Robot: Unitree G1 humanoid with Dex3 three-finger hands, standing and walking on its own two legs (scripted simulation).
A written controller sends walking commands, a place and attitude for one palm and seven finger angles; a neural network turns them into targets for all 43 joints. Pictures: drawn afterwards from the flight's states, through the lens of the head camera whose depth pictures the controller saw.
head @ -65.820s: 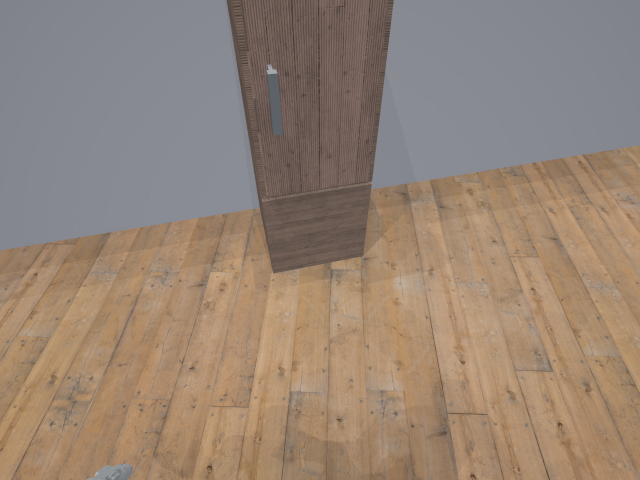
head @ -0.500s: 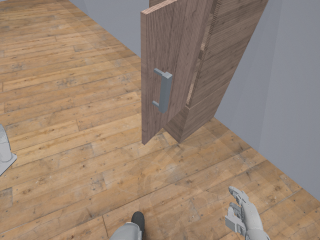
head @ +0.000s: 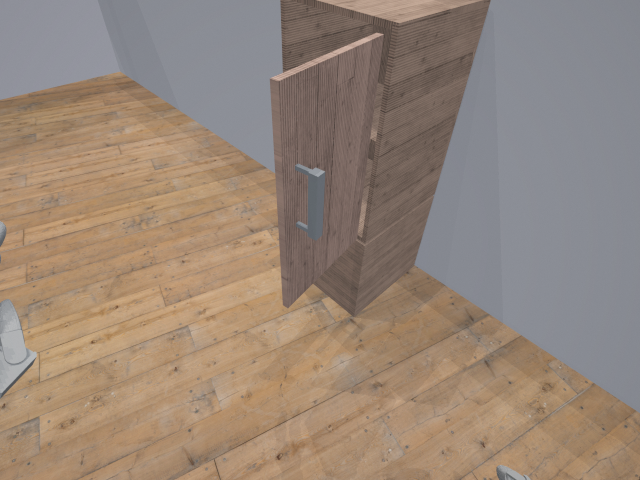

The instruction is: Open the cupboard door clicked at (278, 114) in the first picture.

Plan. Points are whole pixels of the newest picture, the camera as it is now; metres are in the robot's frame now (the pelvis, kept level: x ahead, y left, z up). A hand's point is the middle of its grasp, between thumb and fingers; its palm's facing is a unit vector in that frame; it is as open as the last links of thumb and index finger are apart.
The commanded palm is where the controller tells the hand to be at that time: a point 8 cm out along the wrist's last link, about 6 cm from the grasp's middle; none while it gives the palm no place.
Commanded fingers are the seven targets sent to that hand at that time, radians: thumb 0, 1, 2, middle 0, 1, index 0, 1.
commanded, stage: stop stepping back and stand still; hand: left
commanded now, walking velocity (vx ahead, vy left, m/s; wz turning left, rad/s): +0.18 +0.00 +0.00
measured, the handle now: (307, 202) +0.65 +0.07 -0.01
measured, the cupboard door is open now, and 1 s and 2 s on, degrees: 99 99 99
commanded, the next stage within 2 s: let the arm hang, fingers relaxed in 0.34 s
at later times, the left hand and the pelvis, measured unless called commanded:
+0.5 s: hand (65, 365) +0.20 +0.28 +0.12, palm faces +0.42 -0.72 -0.56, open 7.4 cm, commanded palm none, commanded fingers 0.00 0.90 0.90 -0.20 -0.30 -0.20 -0.30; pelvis +0.00 +0.00 -0.01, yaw +6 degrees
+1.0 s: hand out of the picture +0.00 +0.19 -0.17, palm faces +0.15 -0.96 -0.24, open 7.2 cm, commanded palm none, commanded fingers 0.00 0.90 0.90 -0.20 -0.30 -0.20 -0.30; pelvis +0.01 +0.01 +0.00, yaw +6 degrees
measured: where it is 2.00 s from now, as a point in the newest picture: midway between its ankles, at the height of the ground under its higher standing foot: outside the picture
